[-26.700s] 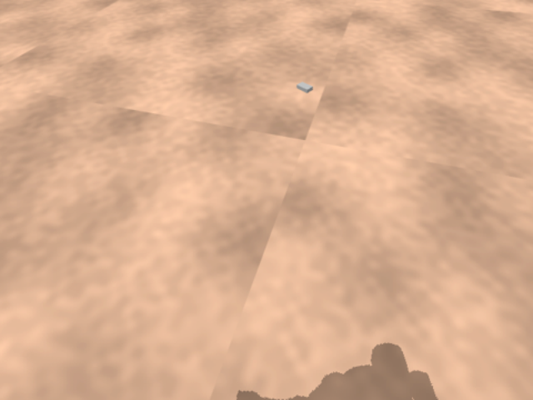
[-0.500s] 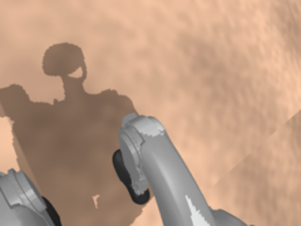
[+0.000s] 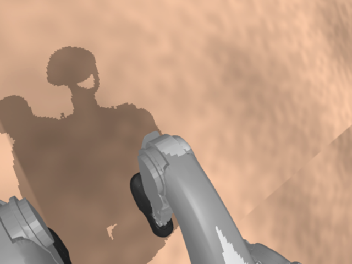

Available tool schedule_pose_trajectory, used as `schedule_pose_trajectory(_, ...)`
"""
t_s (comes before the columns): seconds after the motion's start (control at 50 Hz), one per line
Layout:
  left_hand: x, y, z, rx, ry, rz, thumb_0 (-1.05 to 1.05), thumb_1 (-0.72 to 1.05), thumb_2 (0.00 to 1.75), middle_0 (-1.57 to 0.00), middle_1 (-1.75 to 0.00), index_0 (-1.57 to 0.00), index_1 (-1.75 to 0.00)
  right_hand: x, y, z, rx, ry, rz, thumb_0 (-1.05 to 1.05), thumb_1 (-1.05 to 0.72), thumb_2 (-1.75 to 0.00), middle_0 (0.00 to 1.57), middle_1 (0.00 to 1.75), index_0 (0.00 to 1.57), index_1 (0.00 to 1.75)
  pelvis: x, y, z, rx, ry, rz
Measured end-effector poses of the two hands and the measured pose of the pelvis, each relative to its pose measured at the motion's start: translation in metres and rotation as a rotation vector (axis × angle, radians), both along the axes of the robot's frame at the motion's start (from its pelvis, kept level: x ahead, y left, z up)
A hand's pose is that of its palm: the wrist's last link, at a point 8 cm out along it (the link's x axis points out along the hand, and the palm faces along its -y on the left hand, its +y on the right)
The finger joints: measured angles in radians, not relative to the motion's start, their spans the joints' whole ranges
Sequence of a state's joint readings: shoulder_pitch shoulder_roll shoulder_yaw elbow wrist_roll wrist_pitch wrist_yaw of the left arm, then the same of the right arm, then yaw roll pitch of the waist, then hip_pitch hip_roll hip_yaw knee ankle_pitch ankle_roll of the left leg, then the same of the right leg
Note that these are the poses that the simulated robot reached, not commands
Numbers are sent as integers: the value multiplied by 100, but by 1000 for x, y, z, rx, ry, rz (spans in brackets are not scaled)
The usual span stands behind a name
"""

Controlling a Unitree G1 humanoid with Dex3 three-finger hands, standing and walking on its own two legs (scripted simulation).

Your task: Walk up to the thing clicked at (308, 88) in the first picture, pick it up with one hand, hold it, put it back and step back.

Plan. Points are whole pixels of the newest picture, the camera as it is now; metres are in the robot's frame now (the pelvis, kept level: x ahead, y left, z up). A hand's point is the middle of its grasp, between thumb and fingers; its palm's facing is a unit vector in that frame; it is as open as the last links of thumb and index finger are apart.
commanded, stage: close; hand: left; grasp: from above
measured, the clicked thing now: out of the picture +0.44 +0.33 -0.31
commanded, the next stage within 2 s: settle in 0.58 s
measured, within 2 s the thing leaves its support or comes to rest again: neither
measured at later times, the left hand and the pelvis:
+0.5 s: hand out of the picture +0.42 +0.32 -0.25, palm faces -0.08 -0.43 -0.90, open 8.2 cm; pelvis +0.00 +0.00 +0.00, yaw +0 degrees
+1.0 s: hand out of the picture +0.42 +0.33 -0.25, palm faces -0.08 -0.44 -0.90, open 6.4 cm; pelvis +0.00 +0.00 +0.00, yaw +0 degrees
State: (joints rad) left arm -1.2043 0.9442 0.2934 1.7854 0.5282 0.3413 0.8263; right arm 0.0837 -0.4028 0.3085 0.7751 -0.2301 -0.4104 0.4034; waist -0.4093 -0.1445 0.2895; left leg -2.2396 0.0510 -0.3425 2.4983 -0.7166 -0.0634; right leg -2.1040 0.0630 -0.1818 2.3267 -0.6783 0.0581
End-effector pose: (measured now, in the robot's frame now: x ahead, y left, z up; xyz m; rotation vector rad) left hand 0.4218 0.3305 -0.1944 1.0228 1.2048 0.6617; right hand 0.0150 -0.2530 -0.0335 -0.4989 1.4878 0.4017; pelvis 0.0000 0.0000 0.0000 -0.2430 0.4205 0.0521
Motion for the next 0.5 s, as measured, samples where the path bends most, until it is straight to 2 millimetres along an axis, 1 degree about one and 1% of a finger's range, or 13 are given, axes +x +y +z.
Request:
schedule_pose_trajectory(0.24, -2, -3, 0, 3, -2, -1, 0, 28, 42, -75, -46, -73, -47, 3, 1, 1, 8, -6, 2, 0, -91, -91, 20, 30, 20, 30, 1, -1, 2, 0, 3, -2)
schedule_pose_trajectory(0.38, -3, -5, -1, -6, -17, 30, 0, 28, 42, -75, -45, -73, -47, 2, 1, 1, 11, -10, 12, 0, -91, -91, 20, 30, 20, 30, 0, -1, 1, 2, -5, -2)
schedule_pose_trajectory(0.5, -2, -3, 0, -11, -10, 22, 0, 30, 42, -76, -45, -75, -48, 0, 0, -3, 1, -12, 0, 0, -91, -91, 20, 30, 20, 30, -1, 0, -2, 2, -10, -2)
